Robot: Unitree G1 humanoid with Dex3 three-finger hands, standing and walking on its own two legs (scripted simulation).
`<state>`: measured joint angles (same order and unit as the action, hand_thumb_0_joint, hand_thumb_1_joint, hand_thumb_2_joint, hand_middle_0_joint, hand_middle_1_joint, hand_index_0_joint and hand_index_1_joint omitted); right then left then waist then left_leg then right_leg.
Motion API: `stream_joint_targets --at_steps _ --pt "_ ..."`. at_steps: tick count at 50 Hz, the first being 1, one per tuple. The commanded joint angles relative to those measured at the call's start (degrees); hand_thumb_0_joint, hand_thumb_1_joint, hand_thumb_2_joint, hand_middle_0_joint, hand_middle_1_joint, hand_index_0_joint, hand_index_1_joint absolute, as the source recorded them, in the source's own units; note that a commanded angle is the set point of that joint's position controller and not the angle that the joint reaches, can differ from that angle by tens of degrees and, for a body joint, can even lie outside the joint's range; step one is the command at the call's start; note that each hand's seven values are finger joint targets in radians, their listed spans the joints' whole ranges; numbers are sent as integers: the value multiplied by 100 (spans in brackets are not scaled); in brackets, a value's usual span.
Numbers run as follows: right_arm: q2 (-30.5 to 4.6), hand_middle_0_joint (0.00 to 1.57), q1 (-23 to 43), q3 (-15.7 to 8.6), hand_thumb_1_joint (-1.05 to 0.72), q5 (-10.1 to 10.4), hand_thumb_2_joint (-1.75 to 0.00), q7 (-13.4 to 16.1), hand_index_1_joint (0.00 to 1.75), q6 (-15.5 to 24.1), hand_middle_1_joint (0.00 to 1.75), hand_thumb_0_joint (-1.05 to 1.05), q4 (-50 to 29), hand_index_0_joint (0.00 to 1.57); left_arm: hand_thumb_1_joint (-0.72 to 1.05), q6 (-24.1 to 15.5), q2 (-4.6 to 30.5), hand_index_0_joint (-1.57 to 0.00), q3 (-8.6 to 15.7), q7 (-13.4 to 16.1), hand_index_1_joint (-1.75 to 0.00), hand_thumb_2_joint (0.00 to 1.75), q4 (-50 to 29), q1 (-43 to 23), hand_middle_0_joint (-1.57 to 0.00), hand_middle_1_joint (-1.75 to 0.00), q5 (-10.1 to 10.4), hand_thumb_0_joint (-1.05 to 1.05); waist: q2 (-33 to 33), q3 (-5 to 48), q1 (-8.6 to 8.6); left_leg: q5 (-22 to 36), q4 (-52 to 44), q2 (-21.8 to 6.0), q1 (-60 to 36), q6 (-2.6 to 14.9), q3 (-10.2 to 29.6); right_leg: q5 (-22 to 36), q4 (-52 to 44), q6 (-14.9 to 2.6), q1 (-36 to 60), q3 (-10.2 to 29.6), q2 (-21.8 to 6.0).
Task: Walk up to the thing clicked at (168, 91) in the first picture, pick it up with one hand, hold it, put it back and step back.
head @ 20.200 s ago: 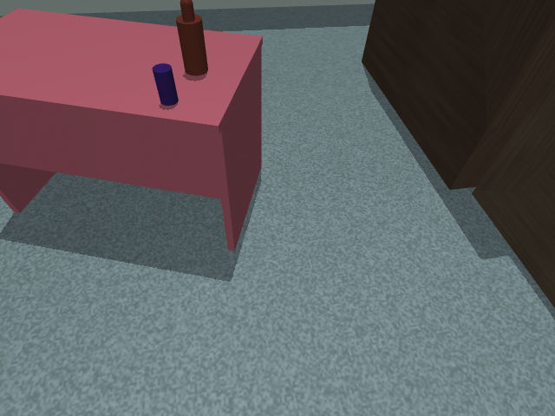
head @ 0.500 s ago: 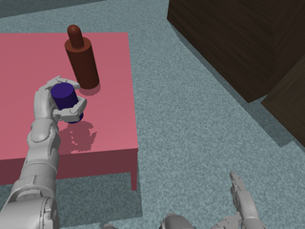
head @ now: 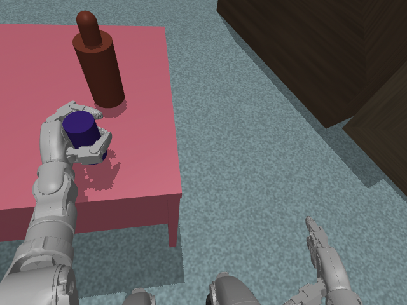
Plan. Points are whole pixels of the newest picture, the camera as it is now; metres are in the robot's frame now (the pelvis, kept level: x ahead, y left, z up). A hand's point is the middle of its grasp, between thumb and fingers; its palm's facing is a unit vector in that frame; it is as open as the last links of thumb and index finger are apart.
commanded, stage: lower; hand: left
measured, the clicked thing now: (87, 139) +0.44 +0.17 +0.04
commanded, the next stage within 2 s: loosen in 0.50 s
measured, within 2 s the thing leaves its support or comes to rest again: rests again in 0.38 s
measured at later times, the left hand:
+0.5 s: hand (94, 147) +0.44 +0.16 +0.01, palm faces +0.08 -1.00 -0.01, open 7.1 cm
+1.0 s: hand (94, 148) +0.43 +0.16 +0.01, palm faces +0.09 -1.00 +0.00, open 9.4 cm
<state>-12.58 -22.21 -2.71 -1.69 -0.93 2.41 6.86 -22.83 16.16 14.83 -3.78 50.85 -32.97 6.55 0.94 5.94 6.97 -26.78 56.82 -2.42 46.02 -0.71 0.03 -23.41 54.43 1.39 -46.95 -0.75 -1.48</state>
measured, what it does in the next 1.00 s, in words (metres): stands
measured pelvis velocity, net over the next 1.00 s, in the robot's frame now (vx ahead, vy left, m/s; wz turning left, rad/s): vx -0.02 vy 0.00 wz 0.00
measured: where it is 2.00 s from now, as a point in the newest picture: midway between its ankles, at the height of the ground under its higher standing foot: outside the picture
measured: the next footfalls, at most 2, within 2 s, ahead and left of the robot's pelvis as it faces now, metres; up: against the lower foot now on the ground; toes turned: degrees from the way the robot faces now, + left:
none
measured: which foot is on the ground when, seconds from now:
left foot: down 0.00-1.00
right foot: down 0.00-1.00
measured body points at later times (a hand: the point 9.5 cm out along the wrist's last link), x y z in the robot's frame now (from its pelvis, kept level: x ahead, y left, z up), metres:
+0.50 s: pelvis +0.00 +0.00 -0.02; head +0.10 +0.02 +0.42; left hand +0.43 +0.22 +0.02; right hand +0.15 -0.26 -0.02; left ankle +0.00 +0.12 -0.68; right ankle +0.03 -0.14 -0.68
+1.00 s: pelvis -0.02 +0.00 -0.03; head +0.09 +0.02 +0.41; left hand +0.42 +0.22 +0.01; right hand +0.14 -0.26 -0.02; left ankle +0.00 +0.12 -0.68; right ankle +0.03 -0.14 -0.68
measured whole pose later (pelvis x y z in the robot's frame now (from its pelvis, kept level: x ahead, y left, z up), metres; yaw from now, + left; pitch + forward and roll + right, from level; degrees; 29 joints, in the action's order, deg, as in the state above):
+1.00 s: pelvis -0.02 +0.00 -0.03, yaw +0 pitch +19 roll -1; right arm -14.1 -25.3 -3.1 -2.6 -1.8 -1.2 -3.5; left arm -26.9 18.0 18.2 -3.6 54.5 -35.1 5.1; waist 1.4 6.9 9.2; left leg -28.6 65.0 -2.4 54.9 -0.9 0.6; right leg -25.3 62.6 1.2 -55.8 -0.9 -1.5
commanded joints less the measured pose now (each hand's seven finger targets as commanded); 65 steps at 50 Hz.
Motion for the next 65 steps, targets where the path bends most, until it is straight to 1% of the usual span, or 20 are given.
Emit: stream_joint_targets --at_steps 1,7,8,10,12,14,16,19,22,25,27,31,37,43,46,48,50,58,61,65 --pt "-857 5 -205 -498 52 29 -6 44 5 231 5 0 -1267 5 53 -513 966 -136 144 14 -141 128 -1343 -2129 -136 -140 33 0 -426 2577 42 2245 -529 125 -1363 63 46 2023 -401 -232 1243 -109 172" --pt "-834 5 -272 -525 51 12 -6 10 5 104 5 0 -1441 5 48 -566 828 -136 151 73 -141 128 -1217 -1916 -136 -140 5 0 -335 2431 34 2028 -469 138 -1154 72 40 1859 -342 -217 1154 -99 174" --pt "-900 5 -262 -611 52 22 -6 19 5 96 5 0 -1514 5 50 -609 1015 -135 279 102 -140 127 -1458 -2086 -135 -140 -1 0 -342 2467 45 1929 -463 141 -1141 75 30 1801 -338 -217 1134 -84 169" --pt "-762 5 -366 -473 52 -9 -6 -11 5 63 5 0 -1503 5 51 -639 734 -136 43 73 -141 129 -1373 -2092 -135 -141 -24 0 -564 2469 110 2036 -421 131 -1276 43 41 1775 -274 -236 955 -111 181" --pt "-982 5 -362 -674 52 -3 -6 -2 5 44 5 0 -1625 5 50 -672 1144 -136 292 92 -141 128 -1609 -2153 -136 -140 -67 0 -654 2723 67 2382 -345 89 -1474 6 89 1915 -188 -244 899 -132 192" --pt "-781 5 -436 -476 52 -18 -6 -38 5 7 5 0 -1569 5 50 -694 886 -134 138 70 -139 128 -1550 -2168 -134 -139 -49 0 -645 2529 59 2214 -346 124 -1217 17 68 1855 -168 -249 933 -122 185" --pt "-919 5 -384 -652 52 -6 -6 -17 5 -4 5 0 -1639 5 49 -680 1043 -135 275 84 -140 128 -1407 -2033 -135 -139 -74 0 -476 2453 87 1942 -339 131 -1048 55 42 1750 -183 -226 938 -82 177" --pt "-793 5 -373 -482 52 -26 -6 -47 5 -12 5 0 -1878 5 48 -744 954 -135 231 100 -140 129 -1467 -2168 -135 -140 -74 0 -501 2626 115 1793 -280 163 -973 72 5 1700 -157 -211 1010 -47 154" --pt "-1022 5 -441 -711 52 -42 -6 -34 5 -67 5 0 -1753 5 47 -762 1072 -134 322 82 -139 127 -1115 -1962 -133 -138 -96 0 -551 2487 131 1887 -232 129 -969 35 66 1618 -77 -241 693 -100 190" --pt "-902 5 -487 -587 53 -56 -6 -49 5 -66 5 0 -1928 5 52 -861 1089 -134 301 78 -139 128 -1464 -2303 -134 -139 -100 0 -585 2838 151 2058 -117 133 -1081 39 79 1787 13 -235 805 -89 167" --pt "-963 5 -362 -627 52 -42 -6 -45 5 -68 5 0 -1980 5 48 -783 915 -134 277 52 -140 128 -745 -1862 -134 -139 -112 0 -415 2494 184 1829 -129 138 -740 49 69 1646 16 -236 740 -83 176" --pt "-886 5 -494 -583 53 -53 -5 -55 5 -99 5 0 -1861 5 46 -855 1007 -141 309 55 -137 121 -927 -2148 -139 -138 -140 0 -451 2504 241 1446 -92 164 -618 80 41 1389 20 -218 611 -49 161" --pt "-921 5 -460 -562 52 -46 -4 -15 5 -97 5 0 -2031 5 12 -836 1054 -114 288 -4 -98 73 -827 -2253 -111 -101 -118 0 -443 2449 262 1129 -75 195 -486 92 5 1185 -41 -183 592 35 151" --pt "-962 5 -482 -570 52 -47 -5 4 5 -56 5 0 -2033 5 -15 -816 1164 -84 403 -21 -69 49 -807 -2282 -82 -70 -86 0 -554 2527 226 1192 -100 167 -554 43 62 1125 63 -237 462 -83 192" --pt "-971 5 -436 -586 52 -46 -5 17 5 -33 5 0 -2122 5 -22 -805 1047 -72 355 -10 -58 41 -617 -2266 -71 -59 -55 0 -387 2476 306 995 -103 175 -412 82 46 1024 7 -211 508 -56 190" --pt "-926 5 -431 -535 52 -50 -5 17 5 -32 5 0 -2068 5 -24 -863 1276 -66 439 19 -52 37 -1019 -2530 -66 -52 -80 0 -558 2622 205 983 -103 198 -437 77 33 1024 22 -210 604 -27 165" --pt "-932 5 -394 -517 53 -43 -5 21 5 -25 5 0 -2165 5 -26 -800 1053 -61 353 -5 -48 34 -631 -2195 -61 -48 -70 0 -410 2502 224 1037 -117 187 -376 72 42 1053 36 -217 592 -60 183" --pt "-944 5 -544 -557 52 -44 -5 42 5 -25 5 0 -2021 5 -41 -837 1341 -37 477 44 -26 18 -1074 -2430 -37 -26 -92 0 -549 2699 203 1192 -30 202 -513 82 9 1241 55 -198 641 -5 166" --pt "-948 5 -390 -571 52 -44 -6 36 5 -9 5 0 -2100 5 -50 -776 943 -30 312 28 -20 13 -589 -2084 -30 -19 -68 0 -367 2533 266 1137 -46 190 -412 91 20 1180 38 -201 556 -30 183" --pt "-1153 5 -472 -766 55 -46 -5 43 5 -61 5 0 -1960 5 -42 -826 1397 -13 487 12 -10 11 -1074 -2395 -12 -11 -107 0 -706 2778 187 1712 4 162 -717 36 70 1509 166 -252 490 -73 191"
